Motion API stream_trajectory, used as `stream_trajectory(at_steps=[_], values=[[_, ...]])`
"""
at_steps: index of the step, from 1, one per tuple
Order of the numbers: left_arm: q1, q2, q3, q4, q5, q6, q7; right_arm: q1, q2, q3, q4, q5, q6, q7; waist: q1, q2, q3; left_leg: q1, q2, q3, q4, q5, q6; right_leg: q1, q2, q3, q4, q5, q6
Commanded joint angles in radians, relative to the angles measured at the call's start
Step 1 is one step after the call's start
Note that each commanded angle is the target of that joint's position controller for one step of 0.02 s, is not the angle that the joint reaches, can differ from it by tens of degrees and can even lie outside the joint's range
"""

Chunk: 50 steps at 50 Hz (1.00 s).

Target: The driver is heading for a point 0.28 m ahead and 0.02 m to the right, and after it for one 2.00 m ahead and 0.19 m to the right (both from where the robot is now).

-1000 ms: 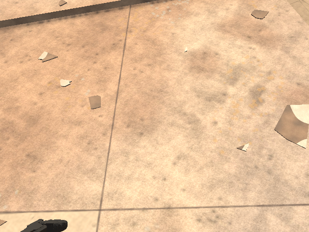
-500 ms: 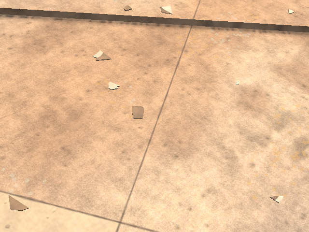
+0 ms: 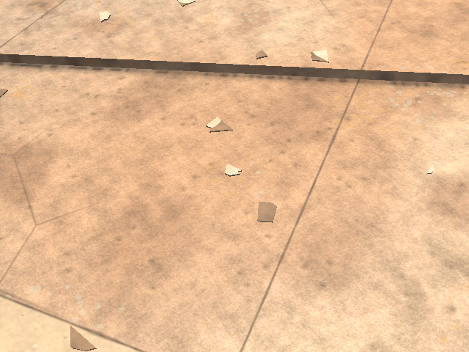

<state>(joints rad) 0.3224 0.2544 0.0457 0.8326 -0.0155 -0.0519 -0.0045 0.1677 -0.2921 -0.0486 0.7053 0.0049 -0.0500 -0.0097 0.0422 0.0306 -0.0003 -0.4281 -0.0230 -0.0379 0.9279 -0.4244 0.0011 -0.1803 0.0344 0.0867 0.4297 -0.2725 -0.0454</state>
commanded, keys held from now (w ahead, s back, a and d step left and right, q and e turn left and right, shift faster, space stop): w+e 0.12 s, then e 0.38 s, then q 0.50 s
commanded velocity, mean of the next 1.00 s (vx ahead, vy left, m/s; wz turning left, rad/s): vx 0.14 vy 0.00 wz -0.17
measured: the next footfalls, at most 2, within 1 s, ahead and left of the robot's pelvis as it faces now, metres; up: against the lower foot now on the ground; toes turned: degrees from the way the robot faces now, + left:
left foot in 0.20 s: +0.19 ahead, +0.14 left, +0.00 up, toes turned -10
right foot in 0.62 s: +0.23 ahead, -0.14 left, +0.00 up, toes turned -20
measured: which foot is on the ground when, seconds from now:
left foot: up 0.00-0.18, down 0.20-0.64, up 0.66-1.00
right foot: down 0.00-0.22, up 0.24-0.60, down 0.62-1.00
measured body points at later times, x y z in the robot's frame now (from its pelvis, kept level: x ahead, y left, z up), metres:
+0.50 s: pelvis +0.14 +0.03 +0.00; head +0.19 +0.02 +0.45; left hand +0.38 +0.25 -0.10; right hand +0.18 -0.28 -0.10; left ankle +0.16 +0.14 -0.74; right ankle +0.16 -0.12 -0.69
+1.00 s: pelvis +0.19 +0.00 -0.01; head +0.23 +0.00 +0.44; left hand +0.43 +0.23 -0.11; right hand +0.24 -0.31 -0.12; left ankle +0.21 +0.11 -0.72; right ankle +0.19 -0.13 -0.74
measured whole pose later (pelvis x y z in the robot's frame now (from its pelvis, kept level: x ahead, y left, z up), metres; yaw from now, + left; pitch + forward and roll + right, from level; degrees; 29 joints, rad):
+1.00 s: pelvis +0.19 +0.00 -0.01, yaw -10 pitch +0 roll -2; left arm 0.06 0.27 0.06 0.72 0.01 0.03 0.04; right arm 0.21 -0.30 -0.07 0.76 0.02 0.06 -0.01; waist -0.02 0.01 0.07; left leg -0.36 0.07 0.05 0.79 -0.41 -0.06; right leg -0.26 -0.06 -0.17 0.49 -0.23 -0.01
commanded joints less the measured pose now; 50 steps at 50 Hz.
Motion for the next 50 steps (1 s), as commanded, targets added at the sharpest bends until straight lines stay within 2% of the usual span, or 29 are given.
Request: stream_trajectory(at_steps=[1, 3, 4, 7, 9, 10, 11, 12, 13, 14, 15, 16, 18, 20, 24, 27, 29, 30, 31, 32, 33, 34, 35, 37, 39, 43, 45, 47, 50], values=[[-0.018, 0.171, 0.044, -0.067, -0.008, -0.009, 0.025, -0.144, -0.069, -0.028, -0.106, -0.007, -0.058, 0.016, 0.012, -0.167, 0.039, -0.191, 0.031, 0.000, -0.122, 0.127, -0.028, 0.120, -0.193, 0.302, -0.255, -0.054, -0.166], [-0.006, 0.185, 0.051, -0.076, -0.011, 0.001, 0.032, -0.165, -0.031, -0.017, -0.110, -0.002, -0.063, 0.025, 0.019, -0.174, 0.023, -0.082, 0.000, 0.025, -0.256, 0.169, -0.046, 0.065, -0.159, 0.247, -0.232, 0.011, -0.160], [0.004, 0.199, 0.056, -0.081, -0.013, 0.005, 0.033, -0.176, -0.029, -0.016, -0.115, 0.004, -0.064, 0.028, 0.023, -0.180, 0.023, -0.039, -0.010, 0.030, -0.309, 0.178, -0.053, 0.036, -0.158, 0.248, -0.223, 0.010, -0.162], [0.018, 0.213, 0.064, -0.095, -0.015, 0.017, 0.029, -0.152, -0.072, -0.031, -0.117, 0.021, -0.065, 0.027, 0.001, -0.185, 0.023, 0.102, -0.024, 0.013, -0.426, 0.255, -0.057, -0.032, -0.173, 0.305, -0.183, 0.027, -0.149], [-0.005, 0.193, 0.061, -0.113, -0.015, 0.026, 0.032, -0.068, -0.103, -0.049, -0.100, 0.013, -0.064, 0.016, -0.057, -0.173, -0.003, 0.252, -0.016, 0.010, -0.522, 0.330, -0.035, -0.071, -0.136, 0.305, -0.086, 0.132, -0.095], [-0.013, 0.160, 0.054, -0.124, -0.009, 0.025, 0.033, -0.002, -0.136, -0.062, -0.095, 0.004, -0.062, 0.005, -0.090, -0.159, -0.044, 0.368, 0.043, -0.024, -0.539, 0.354, -0.006, -0.117, -0.093, 0.279, 0.015, 0.140, -0.052], [-0.019, 0.088, 0.033, -0.152, 0.012, 0.023, 0.034, 0.126, -0.205, -0.077, -0.090, -0.014, -0.057, -0.009, -0.133, -0.012, -0.171, 0.565, 0.237, -0.192, -0.528, 0.428, 0.060, -0.219, -0.019, 0.184, 0.284, -0.013, 0.004], [0.060, 0.052, 0.023, -0.199, -0.007, 0.019, 0.042, 0.152, -0.275, -0.091, -0.072, -0.038, -0.035, -0.002, -0.083, 0.304, -0.231, 0.653, 0.454, -0.550, -0.610, 0.405, 0.213, -0.441, 0.076, 0.064, 0.520, -0.383, 0.048], [0.106, 0.148, 0.047, -0.166, -0.011, 0.027, 0.045, 0.108, -0.186, -0.070, -0.081, -0.024, -0.029, 0.004, -0.059, 0.224, -0.160, 0.583, 0.460, -0.569, -0.621, 0.383, 0.239, -0.491, -0.013, 0.077, 0.683, -0.373, 0.072], [0.062, 0.190, 0.062, -0.159, -0.011, 0.039, 0.043, 0.068, -0.123, -0.052, -0.091, -0.017, -0.027, 0.003, -0.064, 0.146, -0.086, 0.514, 0.411, -0.413, -0.600, 0.464, 0.213, -0.512, -0.039, 0.065, 0.747, -0.306, 0.083], [0.046, 0.187, 0.068, -0.152, -0.008, 0.053, 0.044, 0.022, -0.099, -0.043, -0.098, -0.019, -0.023, 0.005, -0.048, 0.084, -0.064, 0.452, 0.356, -0.285, -0.593, 0.558, 0.189, -0.487, -0.057, 0.043, 0.759, -0.258, 0.095], [0.029, 0.177, 0.071, -0.161, -0.004, 0.064, 0.044, -0.015, -0.091, -0.040, -0.094, -0.016, -0.019, 0.005, -0.032, 0.083, -0.037, 0.399, 0.331, -0.209, -0.596, 0.639, 0.182, -0.479, -0.077, 0.029, 0.744, -0.216, 0.104], [-0.001, 0.136, 0.062, -0.182, -0.007, 0.079, 0.035, -0.034, -0.100, -0.043, -0.082, -0.026, -0.018, 0.001, -0.029, 0.110, -0.016, 0.311, 0.286, -0.083, -0.633, 0.725, 0.190, -0.425, -0.083, -0.020, 0.705, -0.137, 0.120], [-0.056, 0.108, 0.052, -0.219, -0.005, 0.086, 0.027, -0.034, -0.121, -0.051, -0.067, -0.024, -0.012, -0.008, -0.037, 0.116, -0.018, 0.313, 0.296, -0.040, -0.654, 0.733, 0.216, -0.426, -0.091, -0.039, 0.615, -0.095, 0.135], [-0.128, 0.102, 0.042, -0.266, 0.001, 0.089, -0.003, -0.065, -0.157, -0.064, -0.058, -0.005, 0.010, -0.013, -0.047, 0.092, -0.051, 0.314, 0.310, 0.046, -0.652, 0.705, 0.215, -0.329, -0.103, -0.075, 0.410, 0.029, 0.115], [-0.183, 0.110, 0.043, -0.298, 0.006, 0.092, -0.016, -0.036, -0.179, -0.068, -0.031, 0.014, 0.015, -0.001, -0.061, 0.081, -0.052, 0.308, 0.314, 0.050, -0.608, 0.697, 0.206, -0.244, -0.075, -0.093, 0.291, 0.019, 0.079], [-0.175, 0.110, 0.044, -0.299, 0.010, 0.090, -0.015, -0.042, -0.180, -0.061, -0.014, 0.033, 0.015, 0.009, -0.037, 0.069, -0.061, 0.320, 0.306, 0.034, -0.541, 0.671, 0.184, -0.165, -0.048, -0.097, 0.147, 0.052, 0.043], [-0.141, 0.111, 0.045, -0.283, 0.015, 0.084, -0.011, -0.047, -0.157, -0.050, -0.003, 0.040, 0.012, 0.014, -0.009, 0.050, -0.076, 0.281, 0.277, 0.044, -0.486, 0.621, 0.151, -0.042, -0.031, -0.106, 0.017, 0.174, 0.016], [-0.107, 0.144, 0.052, -0.272, 0.027, 0.078, 0.000, 0.006, -0.100, -0.026, 0.023, 0.025, 0.003, 0.024, -0.002, -0.014, -0.114, 0.210, 0.219, 0.076, -0.415, 0.552, 0.087, 0.132, -0.071, -0.054, -0.068, 0.387, -0.010], [-0.045, 0.217, 0.057, -0.283, 0.052, 0.074, 0.020, 0.020, -0.027, 0.010, 0.004, -0.030, -0.004, 0.032, -0.003, -0.178, -0.234, 0.075, 0.147, 0.131, -0.236, 0.176, 0.000, 0.358, -0.310, 0.178, -0.011, 0.861, -0.075], [-0.101, 0.162, 0.030, -0.277, 0.069, 0.068, 0.023, 0.096, -0.013, 0.017, 0.022, -0.022, 0.010, 0.034, -0.045, -0.273, -0.289, 0.029, 0.112, 0.036, -0.121, -0.267, -0.059, 0.305, -0.453, 0.292, 0.006, 0.872, -0.261], [-0.138, 0.110, 0.018, -0.276, 0.055, 0.057, 0.012, 0.044, -0.116, -0.008, 0.025, 0.001, 0.027, 0.028, -0.011, -0.180, -0.240, 0.026, 0.118, -0.009, -0.054, -0.292, -0.084, 0.229, -0.399, 0.234, -0.022, 0.752, -0.276], [-0.169, 0.123, 0.020, -0.256, 0.049, 0.049, 0.008, 0.018, -0.137, -0.019, 0.015, 0.014, 0.035, 0.024, -0.021, -0.190, -0.171, -0.029, 0.112, -0.012, -0.019, -0.274, -0.089, 0.205, -0.349, 0.168, -0.032, 0.680, -0.237], [-0.222, 0.171, 0.038, -0.242, 0.035, 0.044, 0.013, 0.041, -0.159, -0.034, 0.042, 0.007, 0.058, -0.003, -0.034, -0.166, -0.112, -0.040, 0.106, -0.020, 0.032, -0.181, -0.104, 0.122, -0.330, 0.111, -0.063, 0.592, -0.200], [-0.250, 0.181, 0.045, -0.232, 0.035, 0.047, 0.025, 0.093, -0.152, -0.043, 0.059, 0.016, 0.079, -0.016, -0.058, -0.165, -0.092, -0.006, 0.081, 0.006, 0.126, -0.123, -0.120, 0.039, -0.324, 0.043, -0.085, 0.590, -0.209], [-0.289, 0.137, 0.042, -0.207, 0.035, 0.056, 0.043, 0.066, -0.093, -0.037, 0.032, 0.014, 0.101, -0.028, -0.052, -0.163, -0.063, -0.007, 0.098, 0.037, 0.068, -0.039, -0.110, 0.001, -0.315, -0.045, -0.117, 0.396, -0.200], [-0.287, 0.142, 0.048, -0.191, 0.036, 0.061, 0.047, 0.029, -0.075, -0.029, 0.004, 0.010, 0.102, -0.018, -0.037, -0.165, -0.061, 0.010, 0.108, 0.052, -0.016, -0.018, -0.095, 0.013, -0.330, -0.056, -0.117, 0.354, -0.204], [-0.280, 0.159, 0.055, -0.178, 0.032, 0.068, 0.047, 0.028, -0.086, -0.032, -0.014, 0.009, 0.100, -0.004, -0.035, -0.167, -0.075, 0.040, 0.104, 0.071, -0.080, -0.004, -0.077, 0.034, -0.355, -0.052, -0.105, 0.365, -0.205], [-0.304, 0.183, 0.063, -0.164, 0.007, 0.074, 0.048, 0.082, -0.096, -0.040, -0.015, 0.009, 0.100, 0.016, -0.074, -0.169, -0.081, 0.126, 0.086, 0.108, -0.237, 0.074, -0.027, 0.027, -0.366, -0.075, -0.042, 0.350, -0.156]])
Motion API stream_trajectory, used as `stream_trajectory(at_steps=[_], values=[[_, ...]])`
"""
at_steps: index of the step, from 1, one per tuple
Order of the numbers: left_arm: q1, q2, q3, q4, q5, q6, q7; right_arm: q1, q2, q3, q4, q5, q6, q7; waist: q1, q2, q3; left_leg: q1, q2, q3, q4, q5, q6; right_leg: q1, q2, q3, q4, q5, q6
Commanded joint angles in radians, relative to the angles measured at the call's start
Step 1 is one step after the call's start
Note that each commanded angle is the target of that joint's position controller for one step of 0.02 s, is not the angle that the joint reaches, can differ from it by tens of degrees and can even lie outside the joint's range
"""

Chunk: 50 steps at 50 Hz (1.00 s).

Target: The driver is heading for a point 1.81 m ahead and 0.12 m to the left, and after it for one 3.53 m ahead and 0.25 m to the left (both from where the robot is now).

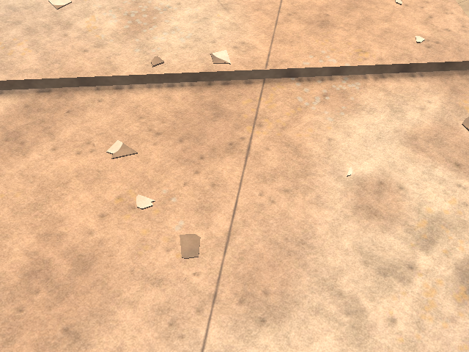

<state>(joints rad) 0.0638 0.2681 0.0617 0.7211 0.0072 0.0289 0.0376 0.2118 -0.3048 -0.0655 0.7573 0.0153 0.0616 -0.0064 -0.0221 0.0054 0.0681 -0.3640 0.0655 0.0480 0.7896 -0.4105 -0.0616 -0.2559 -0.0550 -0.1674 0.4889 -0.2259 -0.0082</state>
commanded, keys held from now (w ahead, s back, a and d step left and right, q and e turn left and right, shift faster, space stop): q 0.40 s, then e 0.60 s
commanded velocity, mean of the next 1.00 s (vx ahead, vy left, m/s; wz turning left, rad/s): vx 0.00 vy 0.00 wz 0.11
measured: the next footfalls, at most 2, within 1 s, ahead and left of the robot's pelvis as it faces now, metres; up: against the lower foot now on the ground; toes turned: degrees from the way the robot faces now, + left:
left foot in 0.04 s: +0.04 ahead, +0.11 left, +0.00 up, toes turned +6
right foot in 0.56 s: +0.10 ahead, -0.11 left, +0.00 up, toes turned +18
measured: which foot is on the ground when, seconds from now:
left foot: up 0.00-0.02, down 0.04-1.00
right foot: down 0.00-0.04, up 0.06-0.54, down 0.56-0.88, up 0.90-1.00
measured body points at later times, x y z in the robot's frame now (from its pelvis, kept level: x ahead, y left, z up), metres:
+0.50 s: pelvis +0.01 +0.02 +0.01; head +0.04 +0.04 +0.46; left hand +0.08 +0.33 -0.11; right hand +0.24 -0.22 -0.07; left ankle +0.00 +0.11 -0.73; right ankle +0.07 -0.13 -0.70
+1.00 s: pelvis +0.02 -0.01 +0.00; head +0.06 +0.00 +0.45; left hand +0.18 +0.30 -0.09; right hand +0.16 -0.29 -0.10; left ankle +0.00 +0.11 -0.73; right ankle +0.02 -0.12 -0.68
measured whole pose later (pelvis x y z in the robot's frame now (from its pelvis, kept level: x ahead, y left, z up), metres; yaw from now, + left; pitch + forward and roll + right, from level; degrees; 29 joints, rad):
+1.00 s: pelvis +0.02 -0.01 +0.00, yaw +3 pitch +1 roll +1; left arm 0.11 0.34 0.08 0.72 -0.03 0.04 0.01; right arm 0.22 -0.29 -0.08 0.70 -0.01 0.00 -0.04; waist -0.02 -0.03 0.06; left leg -0.21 0.00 0.05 0.50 -0.30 0.02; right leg -0.47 0.03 0.06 1.01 -0.50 0.05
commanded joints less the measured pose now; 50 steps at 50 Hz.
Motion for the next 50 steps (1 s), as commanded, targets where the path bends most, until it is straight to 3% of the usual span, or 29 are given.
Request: stream_trajectory(at_steps=[1, 2, 3, 4, 5, 6, 7, 8, 10, 15, 20, 23, 25, 27, 28, 29, 30, 32, 34, 37, 40, 42, 43, 44, 45, 46, 47, 48, 50], values=[[-0.053, 0.164, 0.047, -0.045, -0.027, -0.004, 0.006, 0.080, -0.084, -0.028, -0.054, -0.004, -0.012, 0.017, -0.033, -0.129, -0.149, 0.127, -0.027, 0.043, -0.207, 0.144, 0.063, 0.073, -0.254, 0.147, -0.047, 0.247, -0.152], [-0.006, 0.134, 0.044, -0.021, -0.031, -0.002, 0.004, 0.102, -0.114, -0.040, -0.048, -0.014, -0.015, 0.014, -0.029, -0.049, -0.125, 0.189, -0.035, -0.008, -0.323, 0.263, 0.102, 0.009, -0.198, 0.089, 0.066, 0.108, -0.076], [0.022, 0.081, 0.031, -0.031, 0.007, -0.002, -0.002, 0.110, -0.237, -0.070, -0.070, -0.015, -0.021, -0.006, 0.008, 0.251, -0.105, 0.298, 0.185, -0.335, -0.419, 0.613, 0.195, -0.211, -0.065, -0.022, 0.355, -0.185, 0.038], [-0.101, 0.092, 0.029, -0.087, 0.009, -0.005, 0.005, 0.098, -0.285, -0.072, -0.102, -0.047, -0.040, 0.000, -0.041, 0.326, -0.092, 0.249, 0.339, -0.587, -0.486, 0.688, 0.393, -0.380, 0.077, 0.106, 0.578, -0.473, 0.072], [-0.119, 0.128, 0.041, -0.083, -0.003, -0.005, 0.009, 0.088, -0.251, -0.062, -0.110, -0.060, -0.064, 0.010, -0.051, 0.196, -0.115, 0.253, 0.315, -0.546, -0.496, 0.622, 0.413, -0.405, 0.057, 0.205, 0.692, -0.454, 0.060], [-0.097, 0.135, 0.047, -0.071, -0.014, -0.005, 0.011, 0.049, -0.225, -0.056, -0.110, -0.047, -0.079, 0.009, -0.020, 0.153, -0.101, 0.257, 0.261, -0.463, -0.480, 0.568, 0.360, -0.416, 0.037, 0.232, 0.709, -0.362, 0.046], [-0.067, 0.139, 0.053, -0.046, -0.008, -0.004, 0.017, 0.005, -0.198, -0.052, -0.115, -0.023, -0.082, 0.003, 0.004, 0.097, -0.098, 0.270, 0.212, -0.407, -0.465, 0.525, 0.308, -0.421, 0.022, 0.242, 0.688, -0.280, 0.047], [-0.051, 0.151, 0.059, -0.035, -0.001, -0.003, 0.021, -0.025, -0.168, -0.041, -0.121, -0.004, -0.078, -0.005, 0.017, 0.100, -0.102, 0.275, 0.188, -0.377, -0.459, 0.542, 0.281, -0.414, 0.017, 0.247, 0.669, -0.223, 0.055], [-0.019, 0.135, 0.058, -0.022, -0.006, -0.009, 0.015, -0.014, -0.148, -0.031, -0.132, -0.007, -0.073, -0.017, 0.025, 0.114, -0.143, 0.288, 0.156, -0.348, -0.452, 0.619, 0.277, -0.366, 0.039, 0.243, 0.686, -0.148, 0.073], [-0.037, 0.113, 0.049, -0.024, -0.013, -0.018, 0.012, 0.015, -0.169, -0.042, -0.146, -0.005, -0.059, -0.030, 0.000, 0.115, -0.142, 0.347, 0.135, -0.377, -0.449, 0.546, 0.283, -0.364, 0.057, 0.256, 0.489, -0.103, 0.105], [-0.038, 0.118, 0.047, -0.024, -0.015, -0.033, 0.000, -0.014, -0.190, -0.051, -0.168, -0.009, -0.043, -0.029, -0.009, 0.145, -0.114, 0.253, 0.114, -0.446, -0.444, 0.406, 0.293, -0.260, 0.074, 0.267, 0.310, -0.119, 0.111], [0.016, 0.125, 0.043, 0.000, -0.019, -0.040, -0.014, -0.049, -0.155, -0.035, -0.174, -0.021, -0.038, -0.022, -0.012, 0.154, -0.154, 0.227, 0.122, -0.423, -0.407, 0.484, 0.291, -0.150, 0.052, 0.235, 0.247, -0.121, 0.100], [0.027, 0.108, 0.032, 0.004, -0.017, -0.045, -0.025, -0.062, -0.112, -0.013, -0.161, -0.026, -0.036, -0.017, -0.008, 0.145, -0.163, 0.204, 0.119, -0.413, -0.380, 0.527, 0.280, -0.066, 0.036, 0.220, 0.162, -0.102, 0.085], [0.066, 0.067, 0.014, 0.022, -0.004, -0.054, -0.041, -0.068, -0.054, 0.014, -0.133, -0.024, -0.041, -0.012, 0.034, 0.109, -0.149, 0.149, 0.075, -0.368, -0.371, 0.432, 0.221, 0.096, 0.030, 0.207, -0.114, 0.130, 0.054], [0.058, 0.097, 0.013, 0.020, 0.010, -0.057, -0.042, -0.019, -0.045, 0.019, -0.110, -0.040, -0.052, -0.009, 0.009, 0.062, -0.143, 0.121, 0.029, -0.333, -0.355, 0.323, 0.169, 0.159, -0.010, 0.272, -0.134, 0.259, 0.031], [0.033, 0.184, 0.025, 0.001, 0.013, -0.058, -0.037, 0.047, -0.061, 0.014, -0.103, -0.065, -0.062, -0.006, -0.062, -0.083, -0.140, 0.105, -0.058, -0.248, -0.282, 0.155, 0.117, 0.162, -0.115, 0.399, -0.105, 0.461, -0.031], [-0.015, 0.174, 0.018, 0.004, 0.010, -0.057, -0.039, 0.055, -0.067, 0.010, -0.099, -0.066, -0.066, -0.009, -0.089, -0.151, -0.125, 0.165, -0.086, -0.194, -0.318, 0.094, 0.070, 0.047, -0.146, 0.435, -0.112, 0.354, -0.122], [-0.013, 0.171, 0.022, 0.002, -0.007, -0.059, -0.044, -0.051, -0.125, -0.008, -0.101, -0.050, -0.064, -0.024, -0.020, -0.140, -0.083, 0.189, -0.092, -0.160, -0.296, 0.156, 0.053, -0.009, -0.093, 0.441, -0.138, 0.158, -0.104], [0.010, 0.200, 0.026, 0.005, -0.017, -0.065, -0.040, -0.066, -0.112, -0.012, -0.113, -0.039, -0.052, -0.036, -0.009, -0.170, -0.077, 0.171, -0.095, -0.146, -0.274, 0.179, 0.057, -0.002, -0.089, 0.479, -0.131, 0.181, -0.103], [0.036, 0.197, 0.029, -0.001, -0.026, -0.053, -0.024, -0.052, -0.082, -0.015, -0.113, -0.032, -0.058, -0.038, 0.005, -0.163, -0.103, 0.140, -0.108, -0.114, -0.247, 0.159, 0.054, 0.031, -0.092, 0.535, -0.098, 0.228, -0.133], [0.031, 0.198, 0.035, -0.024, -0.030, -0.031, -0.013, -0.030, -0.070, -0.025, -0.110, -0.026, -0.067, -0.031, 0.009, -0.130, -0.124, 0.149, -0.102, -0.104, -0.253, 0.176, 0.064, 0.016, -0.072, 0.560, -0.056, 0.254, -0.140], [0.012, 0.189, 0.035, -0.048, -0.034, -0.019, -0.010, -0.005, -0.086, -0.037, -0.106, -0.026, -0.070, -0.026, 0.007, -0.060, -0.131, 0.199, -0.063, -0.127, -0.299, 0.237, 0.090, -0.046, -0.020, 0.516, 0.007, 0.220, -0.106], [0.009, 0.179, 0.034, -0.060, -0.037, -0.015, -0.011, 0.007, -0.106, -0.046, -0.106, -0.028, -0.069, -0.025, 0.010, 0.010, -0.126, 0.230, -0.012, -0.176, -0.346, 0.277, 0.122, -0.100, 0.027, 0.459, 0.074, 0.166, -0.073], [0.015, 0.168, 0.031, -0.064, -0.038, -0.011, -0.014, 0.021, -0.130, -0.053, -0.108, -0.033, -0.067, -0.026, 0.008, 0.092, -0.109, 0.275, 0.083, -0.265, -0.396, 0.363, 0.182, -0.192, 0.083, 0.378, 0.170, 0.067, -0.030], [0.034, 0.152, 0.029, -0.068, -0.031, -0.010, -0.019, 0.026, -0.150, -0.058, -0.110, -0.040, -0.068, -0.028, 0.011, 0.195, -0.107, 0.310, 0.227, -0.387, -0.442, 0.500, 0.273, -0.270, 0.121, 0.293, 0.301, -0.141, 0.006], [0.034, 0.174, 0.040, -0.071, -0.026, -0.009, -0.024, 0.010, -0.134, -0.050, -0.130, -0.044, -0.073, -0.035, 0.002, 0.210, -0.114, 0.310, 0.346, -0.462, -0.457, 0.648, 0.361, -0.328, 0.095, 0.266, 0.535, -0.401, 0.032], [0.040, 0.197, 0.054, -0.069, -0.029, -0.006, -0.030, -0.008, -0.121, -0.041, -0.142, -0.041, -0.076, -0.041, 0.013, 0.120, -0.105, 0.288, 0.359, -0.436, -0.451, 0.708, 0.379, -0.348, 0.064, 0.282, 0.672, -0.416, 0.047], [0.052, 0.179, 0.053, -0.064, -0.036, 0.002, -0.033, -0.048, -0.121, -0.040, -0.148, -0.030, -0.077, -0.044, 0.036, 0.065, -0.087, 0.277, 0.313, -0.348, -0.439, 0.679, 0.338, -0.351, 0.035, 0.281, 0.667, -0.366, 0.058], [0.015, 0.127, 0.033, -0.076, -0.035, 0.011, -0.038, -0.053, -0.152, -0.051, -0.138, -0.020, -0.074, -0.046, 0.010, 0.085, -0.064, 0.296, 0.237, -0.222, -0.443, 0.667, 0.288, -0.358, 0.013, 0.229, 0.562, -0.254, 0.083]])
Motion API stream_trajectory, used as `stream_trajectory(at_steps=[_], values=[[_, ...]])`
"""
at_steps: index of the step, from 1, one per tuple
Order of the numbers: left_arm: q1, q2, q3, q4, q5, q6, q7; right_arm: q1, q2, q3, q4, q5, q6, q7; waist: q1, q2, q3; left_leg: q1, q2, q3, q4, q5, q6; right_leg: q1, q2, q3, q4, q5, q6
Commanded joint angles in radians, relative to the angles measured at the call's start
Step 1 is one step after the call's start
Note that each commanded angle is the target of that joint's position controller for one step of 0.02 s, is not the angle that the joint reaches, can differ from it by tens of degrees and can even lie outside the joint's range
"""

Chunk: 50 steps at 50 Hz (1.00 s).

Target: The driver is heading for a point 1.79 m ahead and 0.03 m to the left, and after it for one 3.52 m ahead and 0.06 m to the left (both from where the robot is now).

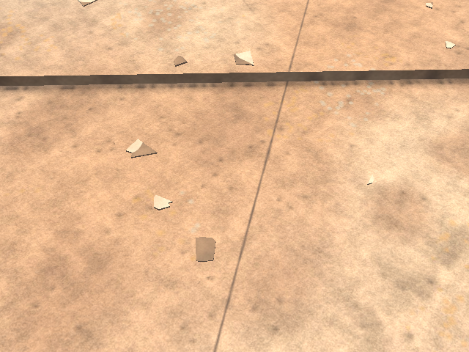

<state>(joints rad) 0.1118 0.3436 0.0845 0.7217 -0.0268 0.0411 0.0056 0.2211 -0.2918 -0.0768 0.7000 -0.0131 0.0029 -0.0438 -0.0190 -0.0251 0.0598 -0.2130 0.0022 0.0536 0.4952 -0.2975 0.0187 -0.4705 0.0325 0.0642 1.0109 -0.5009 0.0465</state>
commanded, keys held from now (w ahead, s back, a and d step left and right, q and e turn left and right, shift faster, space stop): e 0.24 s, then q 0.16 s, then w+q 0.60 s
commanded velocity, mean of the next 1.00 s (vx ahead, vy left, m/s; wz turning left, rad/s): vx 0.19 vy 0.00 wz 0.06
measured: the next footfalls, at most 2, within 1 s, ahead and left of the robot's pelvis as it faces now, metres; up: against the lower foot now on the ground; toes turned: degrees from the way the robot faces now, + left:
right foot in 0.18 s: +0.04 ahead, -0.15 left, +0.00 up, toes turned -8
left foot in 0.76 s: +0.12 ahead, +0.09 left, +0.00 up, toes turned +3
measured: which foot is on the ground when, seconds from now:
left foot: down 0.00-0.18, up 0.20-0.74, down 0.76-1.00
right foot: up 0.00-0.16, down 0.18-0.76, up 0.78-1.00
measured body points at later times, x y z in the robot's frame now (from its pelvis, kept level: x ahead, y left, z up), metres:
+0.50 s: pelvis +0.01 -0.06 +0.00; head +0.02 -0.08 +0.45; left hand +0.21 +0.16 -0.09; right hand +0.09 -0.35 -0.11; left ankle +0.03 +0.09 -0.70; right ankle +0.00 -0.14 -0.74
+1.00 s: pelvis +0.16 +0.01 +0.01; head +0.19 +0.04 +0.46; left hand +0.33 +0.29 -0.08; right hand +0.24 -0.27 -0.09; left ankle +0.08 +0.09 -0.74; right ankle +0.30 -0.15 -0.68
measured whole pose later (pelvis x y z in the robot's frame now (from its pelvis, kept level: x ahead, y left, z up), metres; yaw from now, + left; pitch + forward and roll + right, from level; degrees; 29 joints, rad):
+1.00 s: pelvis +0.16 +0.01 +0.01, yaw +8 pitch +2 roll -2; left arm 0.10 0.32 0.06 0.70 0.01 -0.10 -0.04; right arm 0.41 -0.27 -0.04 0.71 0.02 -0.04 -0.01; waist -0.05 -0.03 0.03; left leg -0.06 -0.04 -0.09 0.30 -0.27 0.06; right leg -0.61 -0.04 0.04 0.80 -0.12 0.04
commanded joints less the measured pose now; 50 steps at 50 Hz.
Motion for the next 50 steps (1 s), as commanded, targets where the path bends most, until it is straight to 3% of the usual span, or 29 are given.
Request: stream_trajectory(at_steps=[1, 3, 5, 7, 8, 9, 10, 11, 12, 14, 17, 19, 20, 22, 24, 25, 28, 31, 35, 37, 38, 39, 40, 41, 42, 43, 44, 47, 50], values=[[-0.040, 0.038, 0.003, -0.088, -0.001, -0.001, -0.013, -0.053, -0.175, -0.043, -0.075, 0.006, -0.008, -0.009, -0.002, 0.135, -0.066, 0.146, 0.278, -0.179, -0.142, 0.573, 0.203, -0.109, -0.074, -0.032, -0.010, 0.044, 0.037], [-0.050, 0.031, -0.004, -0.114, -0.004, -0.002, -0.030, -0.052, -0.184, -0.049, -0.077, 0.008, 0.005, -0.008, -0.014, 0.170, -0.102, 0.139, 0.261, -0.105, -0.125, 0.586, 0.190, -0.006, -0.071, -0.076, -0.144, 0.072, 0.033], [-0.037, 0.055, 0.004, -0.127, -0.006, 0.002, -0.040, -0.039, -0.198, -0.055, -0.072, 0.020, 0.011, -0.002, -0.017, 0.189, -0.125, 0.145, 0.277, -0.084, -0.097, 0.566, 0.178, 0.064, -0.053, -0.116, -0.259, 0.106, 0.018], [0.025, 0.066, 0.017, -0.119, -0.001, 0.009, -0.042, -0.054, -0.199, -0.055, -0.070, 0.042, 0.008, 0.005, 0.021, 0.180, -0.136, 0.107, 0.277, -0.047, -0.022, 0.492, 0.137, 0.178, -0.022, -0.160, -0.440, 0.243, -0.020], [0.076, 0.086, 0.030, -0.106, 0.004, 0.012, -0.033, -0.023, -0.172, -0.048, -0.056, 0.045, 0.000, 0.011, 0.037, 0.144, -0.147, 0.044, 0.246, -0.002, 0.066, 0.399, 0.086, 0.290, 0.003, -0.147, -0.539, 0.335, -0.052], [0.130, 0.166, 0.057, -0.107, 0.002, 0.011, -0.017, 0.025, -0.133, -0.037, -0.048, 0.017, -0.008, 0.019, 0.043, -0.023, -0.164, -0.139, 0.175, 0.078, 0.275, 0.174, -0.004, 0.474, -0.092, 0.030, -0.591, 0.637, -0.112], [0.138, 0.279, 0.069, -0.146, 0.022, 0.000, -0.002, -0.011, -0.061, -0.006, -0.106, -0.043, -0.010, 0.021, 0.021, -0.292, -0.177, -0.433, 0.031, 0.060, 0.580, -0.432, -0.098, 0.574, -0.387, 0.449, -0.578, 1.064, -0.306], [0.168, 0.243, 0.058, -0.148, 0.058, -0.027, -0.019, -0.091, -0.114, -0.020, -0.126, -0.007, -0.012, 0.012, 0.106, -0.175, -0.275, -0.449, -0.001, -0.114, 0.733, -0.454, -0.100, 0.500, -0.451, 0.530, -0.638, 0.941, -0.452], [0.122, 0.214, 0.048, -0.143, 0.053, -0.047, -0.023, -0.115, -0.141, -0.029, -0.125, 0.021, -0.006, 0.006, 0.077, -0.113, -0.190, -0.472, 0.021, -0.135, 0.764, -0.364, -0.088, 0.450, -0.389, 0.437, -0.659, 0.802, -0.410], [0.017, 0.112, 0.016, -0.141, 0.019, -0.050, -0.005, -0.073, -0.155, -0.037, -0.075, 0.011, 0.008, -0.009, 0.028, -0.058, -0.137, -0.440, 0.066, -0.132, 0.694, -0.201, -0.085, 0.379, -0.295, 0.276, -0.654, 0.669, -0.297], [-0.020, 0.028, -0.024, -0.123, 0.039, -0.051, 0.010, -0.001, -0.105, -0.024, -0.035, 0.013, 0.018, 0.001, -0.011, -0.080, -0.174, -0.257, 0.059, -0.106, 0.621, -0.063, -0.106, 0.292, -0.229, 0.130, -0.666, 0.726, -0.273], [-0.019, -0.002, -0.037, -0.098, 0.048, -0.056, 0.013, -0.010, -0.060, -0.003, -0.027, 0.017, 0.019, 0.010, -0.001, -0.085, -0.160, -0.184, 0.076, -0.104, 0.432, -0.030, -0.109, 0.288, -0.202, 0.073, -0.678, 0.641, -0.254], [-0.012, 0.005, -0.036, -0.087, 0.052, -0.056, 0.014, -0.033, -0.049, 0.006, -0.031, 0.017, 0.019, 0.015, 0.016, -0.095, -0.144, -0.149, 0.079, -0.100, 0.351, -0.029, -0.107, 0.280, -0.202, 0.068, -0.688, 0.583, -0.253], [0.032, 0.068, -0.017, -0.063, 0.052, -0.053, 0.012, -0.064, -0.079, 0.006, -0.042, 0.025, 0.020, 0.020, 0.058, -0.113, -0.111, -0.133, 0.067, -0.067, 0.275, -0.050, -0.095, 0.270, -0.227, 0.119, -0.757, 0.232, -0.273], [0.069, 0.144, 0.009, -0.047, 0.038, -0.051, 0.008, -0.092, -0.125, -0.002, -0.060, 0.039, 0.013, 0.020, 0.090, -0.128, -0.035, -0.231, 0.050, -0.049, 0.279, -0.118, -0.071, 0.291, -0.286, 0.226, -0.826, -0.034, -0.293], [0.087, 0.145, 0.012, -0.038, 0.031, -0.054, 0.009, -0.106, -0.129, -0.002, -0.066, 0.043, 0.005, 0.020, 0.099, -0.110, -0.005, -0.294, 0.059, -0.065, 0.279, -0.141, -0.056, 0.327, -0.317, 0.271, -0.844, -0.088, -0.300], [0.122, 0.126, 0.013, -0.017, 0.016, -0.074, 0.014, -0.120, -0.100, 0.006, -0.074, 0.041, -0.020, 0.027, 0.104, -0.058, 0.015, -0.409, 0.091, -0.100, 0.282, -0.159, -0.019, 0.447, -0.370, 0.303, -0.866, -0.082, -0.306], [0.100, 0.119, 0.017, -0.019, 0.015, -0.090, 0.008, -0.102, -0.078, 0.011, -0.071, 0.043, -0.037, 0.045, 0.085, -0.047, -0.011, -0.364, 0.097, -0.074, 0.239, -0.136, 0.006, 0.461, -0.346, 0.207, -0.870, 0.016, -0.287], [0.057, 0.136, 0.028, -0.023, -0.002, -0.088, -0.016, -0.037, -0.070, 0.014, -0.055, 0.045, -0.037, 0.069, 0.032, -0.038, -0.044, -0.132, 0.050, 0.018, 0.067, -0.006, 0.030, 0.349, -0.288, 0.033, -0.811, 0.117, -0.242], [0.047, 0.114, 0.022, -0.022, -0.006, -0.089, -0.022, 0.083, -0.098, -0.003, -0.014, 0.043, -0.033, 0.066, -0.029, -0.016, -0.083, 0.091, -0.006, 0.054, -0.001, 0.031, 0.052, 0.219, -0.241, -0.061, -0.656, 0.159, -0.195], [0.023, 0.064, 0.004, -0.034, 0.009, -0.098, -0.023, 0.203, -0.153, -0.029, 0.011, 0.050, -0.030, 0.057, -0.083, 0.049, -0.127, 0.257, 0.035, -0.044, -0.028, 0.001, 0.097, 0.100, -0.183, -0.147, -0.435, 0.239, -0.142], [-0.042, -0.002, -0.019, -0.114, 0.038, -0.117, -0.024, 0.304, -0.308, -0.068, 0.005, 0.043, -0.034, 0.048, -0.105, 0.323, -0.134, 0.410, 0.292, -0.560, -0.183, -0.126, 0.260, -0.228, -0.015, -0.243, -0.030, 0.081, -0.035], [-0.068, 0.039, -0.012, -0.124, 0.026, -0.144, -0.029, 0.293, -0.268, -0.049, -0.020, 0.034, -0.055, 0.058, -0.113, 0.248, -0.137, 0.447, 0.368, -0.797, -0.291, -0.230, 0.357, -0.410, 0.006, -0.037, 0.142, -0.081, -0.036], [-0.039, 0.085, -0.002, -0.120, -0.004, -0.161, -0.043, 0.234, -0.209, -0.032, -0.036, 0.027, -0.068, 0.060, -0.076, 0.201, -0.078, 0.429, 0.358, -0.714, -0.297, -0.216, 0.338, -0.470, -0.055, 0.006, 0.177, -0.007, -0.056], [-0.015, 0.100, 0.000, -0.100, -0.005, -0.168, -0.050, 0.194, -0.172, -0.022, -0.051, 0.027, -0.075, 0.061, -0.051, 0.152, -0.041, 0.387, 0.310, -0.606, -0.285, -0.137, 0.304, -0.453, -0.087, -0.001, 0.150, 0.082, -0.067], [-0.019, 0.104, 0.002, -0.095, 0.018, -0.172, -0.050, 0.161, -0.162, -0.017, -0.060, 0.029, -0.073, 0.061, -0.034, 0.097, -0.018, 0.342, 0.279, -0.537, -0.286, -0.028, 0.278, -0.433, -0.103, -0.006, 0.086, 0.148, -0.064], [-0.025, 0.107, 0.006, -0.093, 0.036, -0.171, -0.048, 0.138, -0.150, -0.009, -0.069, 0.027, -0.071, 0.057, -0.016, 0.093, -0.011, 0.292, 0.249, -0.474, -0.292, 0.094, 0.256, -0.375, -0.115, -0.006, 0.021, 0.203, -0.055], [-0.050, 0.061, -0.007, -0.096, 0.039, -0.161, -0.050, 0.131, -0.175, -0.015, -0.076, 0.029, -0.066, 0.036, -0.005, 0.097, -0.013, 0.195, 0.189, -0.352, -0.306, 0.309, 0.236, -0.272, -0.076, -0.045, -0.133, 0.330, -0.004], [-0.150, 0.015, -0.028, -0.119, 0.030, -0.159, -0.049, 0.154, -0.192, -0.023, -0.060, 0.033, -0.060, 0.016, -0.034, 0.119, 0.011, 0.081, 0.128, -0.276, -0.299, 0.300, 0.192, -0.145, -0.028, -0.062, -0.363, 0.500, 0.016]])
Keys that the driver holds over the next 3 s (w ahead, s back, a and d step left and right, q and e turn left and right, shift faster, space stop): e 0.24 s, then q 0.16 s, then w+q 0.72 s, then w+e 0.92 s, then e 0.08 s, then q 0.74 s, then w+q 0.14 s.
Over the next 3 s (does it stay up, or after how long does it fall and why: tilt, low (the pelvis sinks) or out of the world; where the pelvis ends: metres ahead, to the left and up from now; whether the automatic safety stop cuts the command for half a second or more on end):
stays up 0.94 0.04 0.01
